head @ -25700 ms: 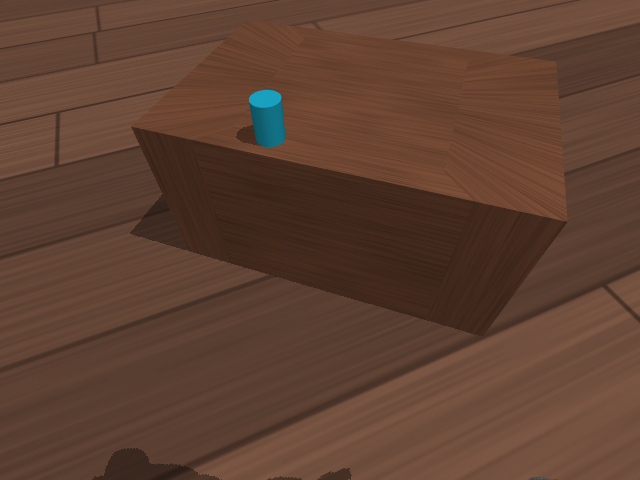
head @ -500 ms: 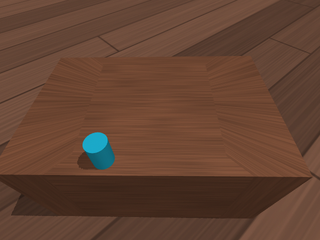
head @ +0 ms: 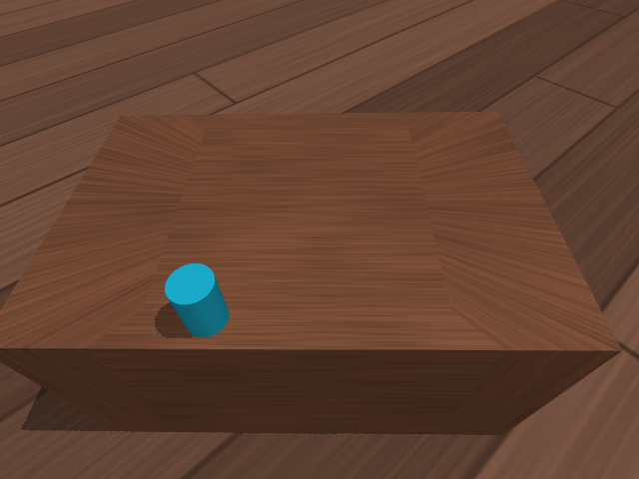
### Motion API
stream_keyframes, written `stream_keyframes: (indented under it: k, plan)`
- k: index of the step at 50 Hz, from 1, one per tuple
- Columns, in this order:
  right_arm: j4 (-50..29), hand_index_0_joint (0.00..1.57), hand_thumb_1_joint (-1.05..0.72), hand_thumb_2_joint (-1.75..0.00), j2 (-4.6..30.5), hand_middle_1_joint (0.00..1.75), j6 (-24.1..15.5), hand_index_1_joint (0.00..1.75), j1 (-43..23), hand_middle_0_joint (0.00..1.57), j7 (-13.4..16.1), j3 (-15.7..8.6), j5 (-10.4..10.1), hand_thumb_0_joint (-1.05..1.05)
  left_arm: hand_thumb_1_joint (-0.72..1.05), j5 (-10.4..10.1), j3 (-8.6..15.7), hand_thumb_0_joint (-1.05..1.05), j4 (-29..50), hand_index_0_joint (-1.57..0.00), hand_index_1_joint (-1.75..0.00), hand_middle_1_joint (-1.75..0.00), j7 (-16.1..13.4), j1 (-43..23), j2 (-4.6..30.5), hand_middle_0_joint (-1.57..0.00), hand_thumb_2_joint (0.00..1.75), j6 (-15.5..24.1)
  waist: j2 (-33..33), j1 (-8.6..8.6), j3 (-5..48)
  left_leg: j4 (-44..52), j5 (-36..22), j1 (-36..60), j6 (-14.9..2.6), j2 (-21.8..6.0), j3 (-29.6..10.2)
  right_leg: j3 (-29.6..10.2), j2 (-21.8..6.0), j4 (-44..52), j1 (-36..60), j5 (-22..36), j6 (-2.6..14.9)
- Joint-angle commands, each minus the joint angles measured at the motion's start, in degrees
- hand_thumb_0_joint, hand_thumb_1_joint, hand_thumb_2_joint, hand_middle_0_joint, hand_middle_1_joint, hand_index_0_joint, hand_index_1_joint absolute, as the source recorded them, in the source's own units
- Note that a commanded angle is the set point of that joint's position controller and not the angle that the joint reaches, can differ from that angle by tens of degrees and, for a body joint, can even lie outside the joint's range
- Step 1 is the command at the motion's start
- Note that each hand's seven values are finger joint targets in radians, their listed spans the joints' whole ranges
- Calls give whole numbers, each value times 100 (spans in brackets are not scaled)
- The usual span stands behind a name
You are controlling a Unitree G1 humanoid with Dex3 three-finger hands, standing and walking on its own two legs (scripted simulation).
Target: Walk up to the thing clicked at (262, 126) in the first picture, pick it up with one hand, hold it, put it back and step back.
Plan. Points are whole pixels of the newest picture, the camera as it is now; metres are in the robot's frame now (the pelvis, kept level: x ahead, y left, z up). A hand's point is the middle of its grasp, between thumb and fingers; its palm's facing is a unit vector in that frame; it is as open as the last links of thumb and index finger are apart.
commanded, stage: stand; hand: left
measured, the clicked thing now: (199, 301) +0.41 +0.24 -0.12
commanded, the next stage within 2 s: step back in 0.26 s
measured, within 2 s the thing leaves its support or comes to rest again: neither
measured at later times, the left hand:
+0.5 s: hand out of the picture +0.06 +0.27 -0.17, palm faces -0.04 -0.92 -0.39, open 7.4 cm
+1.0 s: hand out of the picture +0.00 +0.28 -0.18, palm faces -0.12 -0.91 -0.39, open 7.4 cm
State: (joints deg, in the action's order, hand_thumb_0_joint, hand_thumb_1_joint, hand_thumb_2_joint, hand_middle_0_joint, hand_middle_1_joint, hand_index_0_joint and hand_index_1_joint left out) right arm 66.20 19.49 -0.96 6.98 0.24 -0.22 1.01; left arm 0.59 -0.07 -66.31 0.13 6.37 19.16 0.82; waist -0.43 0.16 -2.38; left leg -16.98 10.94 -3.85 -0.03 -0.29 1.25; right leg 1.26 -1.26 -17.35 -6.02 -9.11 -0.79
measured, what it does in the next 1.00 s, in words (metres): walks backwards: left foot, then right foot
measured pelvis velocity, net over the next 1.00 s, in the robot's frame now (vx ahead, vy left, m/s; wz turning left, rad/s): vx -0.14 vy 0.02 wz -0.07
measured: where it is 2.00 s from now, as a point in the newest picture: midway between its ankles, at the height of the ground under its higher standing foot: outside the picture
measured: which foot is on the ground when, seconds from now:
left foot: down 0.00-0.50, up 0.52-0.66, down 0.68-1.00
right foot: down 0.00-0.66, up 0.68-0.98, down 1.00-1.00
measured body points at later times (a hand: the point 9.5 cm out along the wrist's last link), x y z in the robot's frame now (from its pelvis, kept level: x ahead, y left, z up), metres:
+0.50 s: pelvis -0.04 +0.00 -0.02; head +0.02 +0.00 +0.43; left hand +0.06 +0.32 -0.14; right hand +0.05 -0.33 -0.14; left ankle -0.02 +0.12 -0.75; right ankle +0.01 -0.13 -0.75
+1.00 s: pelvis -0.14 +0.02 -0.03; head -0.05 +0.02 +0.41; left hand +0.01 +0.33 -0.15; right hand -0.08 -0.30 -0.16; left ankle -0.11 +0.15 -0.75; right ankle -0.16 -0.10 -0.75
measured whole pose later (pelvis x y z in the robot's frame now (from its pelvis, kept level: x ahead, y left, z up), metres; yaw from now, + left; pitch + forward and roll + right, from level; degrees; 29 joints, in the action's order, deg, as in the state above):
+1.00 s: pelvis -0.14 +0.02 -0.03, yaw -4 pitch +0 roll +0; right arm 50.5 21.7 1.5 8.8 1.2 -2.8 1.1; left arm 1.3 3.8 -49.2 -0.3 5.5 22.3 -2.2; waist 0.1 -0.6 -11.9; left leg -40.9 20.0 -20.4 -0.2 -1.9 1.1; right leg -4.5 2.6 -40.6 -17.0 -22.8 -0.3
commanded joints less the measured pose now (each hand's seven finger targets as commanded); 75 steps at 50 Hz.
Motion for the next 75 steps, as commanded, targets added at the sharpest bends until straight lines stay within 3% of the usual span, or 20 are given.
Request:
stream_keyframes:
  k: [1, 12, 17, 23, 27, 32, 34, 38, 41, 45, 50, 52, 53, 54, 57, 63, 67, 69, 71, 75]
  plan:
    - [-304, 20, -90, -90, 1226, 30, -104, 30, -211, 20, 50, -208, -22, 0, 90, -2, 210, 0, 315, -20, -30, -30, -87, -215, 1170, -20, 90, 114, 41, 6, 312, 321, -695, -159, -107, -740, -583, -519, -668, 215, 97, 655, 168]
    - [-334, 20, -90, -90, 1224, 30, -98, 30, -215, 20, 33, -219, -32, 0, 90, -8, 207, 0, 327, -20, -30, -30, -80, -179, 1221, -20, 90, 127, 55, -13, 380, 304, -620, -102, -113, -737, -576, -559, -675, 237, 101, 646, 186]
    - [-705, 20, -90, -90, 1514, 30, 117, 30, -229, 20, 15, -455, -137, 0, 90, -115, 476, 0, 854, -20, -30, -30, -140, -167, 1539, -20, 90, -14, 22, -86, 433, -762, -2120, -473, -451, -676, -587, -484, -470, -936, -184, 1901, 408]
    - [-1098, 20, -90, -90, 1464, 30, 266, 30, -304, 20, -20, -547, -135, 0, 90, -30, 548, 0, 1251, -20, -30, -30, -120, -75, 1748, -20, 90, -120, 354, 17, 795, -1996, -628, -864, -485, -227, -408, -1196, -1056, -953, -571, 1461, 1000]
    - [-1209, 20, -90, -90, 1305, 30, 407, 30, 224, 20, -110, -573, -81, 0, 90, 170, 663, 0, 1641, -20, -30, -30, -146, -487, 2086, -20, 90, -118, 1246, -58, 648, -4035, 2273, -1187, -266, 217, -562, -2013, -2115, -449, -1179, 1671, 1832]
    - [-1202, 20, -90, -90, 1485, 30, 259, 30, 873, 20, -90, -689, -43, 0, 90, 123, 527, 0, 2055, -20, -30, -30, -165, -1014, 1648, -20, 90, -258, 306, -472, 553, -1281, -3, -700, -321, -198, -579, -787, -736, -2209, -1606, 465, 692]
    - [-1442, 20, -90, -90, 2184, 30, 171, 30, 480, 20, -13, -828, 148, 0, 90, 42, 520, 0, 2093, -20, -30, -30, -220, -760, 1323, -20, 90, -321, -1294, -251, 272, -412, -2173, -652, -1054, -1696, -2982, -819, 796, -4041, -2621, -2510, 265]
    - [-1774, 20, -90, -90, 2110, 30, 125, 30, -97, 20, 104, -773, 107, 0, 90, 65, 600, 0, 1941, -20, -30, -30, -291, -412, 1453, -20, 90, -316, -1095, -109, 216, -877, -3200, -998, -1565, -1930, -2522, -1354, 764, -5426, -2482, -2496, 176]
    - [-1902, 20, -90, -90, 1749, 30, 90, 30, -226, 20, 172, -664, 115, 0, 90, 3, 672, 0, 1965, -20, -30, -30, -196, -131, 1482, -20, 90, -302, -928, 111, 202, -1257, -3123, -381, -1352, -1339, -1622, -1174, 724, -5219, -2576, -2010, 117]
    - [-1816, 20, -90, -90, 1694, 30, 102, 30, 471, 20, 223, -690, 27, 0, 90, 64, 673, 0, 2262, -20, -30, -30, -154, -404, 1334, -20, 90, -180, -734, -244, 564, -1667, -3351, 708, -1355, -1387, -1657, -820, 447, -3382, -2478, -2019, -33]
    - [-1952, 20, -90, -90, 1626, 30, 225, 30, 121, 20, 154, -609, -123, 0, 90, 112, 750, 0, 1952, -20, -30, -30, -143, 451, 1308, -20, 90, -61, -461, 66, 1087, -2556, -2074, -471, -663, -714, -842, -428, 230, -392, -95, 659, 223]
    - [-2122, 20, -90, -90, 1177, 30, 227, 30, 56, 20, 143, -422, -173, 0, 90, 127, 890, 0, 2067, -20, -30, -30, -155, 300, 1902, -20, 90, -37, 1263, 79, 878, -3735, 1882, -2654, -167, 448, -525, -2528, -1251, -845, 776, 2837, 1010]
    - [-2062, 20, -90, -90, 1289, 30, 300, 30, -43, 20, 264, -508, -106, 0, 90, 153, 919, 0, 2208, -20, -30, -30, -157, 184, 2223, -20, 90, -55, 1586, 325, 680, -4852, 2923, -2339, -53, 436, -838, -3301, -2111, -722, -281, 3247, 1912]
    - [-1939, 20, -90, -90, 1486, 30, 312, 30, 92, 20, 264, -587, -103, 0, 90, 119, 927, 0, 2288, -20, -30, -30, -161, 8, 2065, -20, 90, -54, 1377, 188, 407, -5268, 2764, -2101, -3, 269, -1033, -3211, -2073, -645, -781, 2893, 1988]
    - [-1767, 20, -90, -90, 1418, 30, 269, 30, 412, 20, 221, -527, -170, 0, 90, 66, 789, 0, 2425, -20, -30, -30, -186, -319, 1520, -20, 90, -116, 783, -109, 409, -5239, 2119, -2381, 9, 667, -1055, -1489, -1008, -1112, -322, 3138, 1316]
    - [-1931, 20, -90, -90, 1296, 30, 183, 30, 245, 20, 222, -458, -83, 0, 90, 141, 767, 0, 2531, -20, -30, -30, -217, 232, 1484, -20, 90, -224, 1099, 240, 495, -3172, 1924, -2164, 118, 307, -500, -1513, -1020, -1279, 278, 2767, 1339]
    - [-1732, 20, -90, -90, 1285, 30, 94, 30, 813, 20, 146, -569, 20, 0, 90, 29, 715, 0, 2663, -20, -30, -30, -146, -83, 1586, -20, 90, -335, 979, -111, 657, -720, -64, -760, -71, 170, -183, -1323, -732, -1935, -443, 1494, 837]
    - [-1903, 20, -90, -90, 2032, 30, 78, 30, 410, 20, 124, -762, 188, 0, 90, -9, 625, 0, 2688, -20, -30, -30, -129, 122, 1143, -20, 90, -379, -987, -4, 470, -139, -1095, -117, -785, -1611, -2750, -755, 654, -3496, -2417, -1821, 268]
    - [-2048, 20, -90, -90, 2398, 30, 70, 30, 80, 20, 99, -836, 121, 0, 90, 106, 787, 0, 2600, -20, -30, -30, -266, -135, 1505, -20, 90, -385, -1162, -236, 106, 226, -434, -1857, -1846, -2558, -3620, -1315, 757, -5301, -1866, -2834, 153]
    - [-2175, 20, -90, -90, 1574, 30, 17, 30, -419, 20, 129, -632, 122, 0, 90, 20, 844, 0, 2254, -20, -30, -30, -113, 613, 1442, -20, 90, -390, -675, 313, 60, -312, -1004, -1110, -1031, -1224, -1492, -1388, 913, -5824, -2270, -1632, 126]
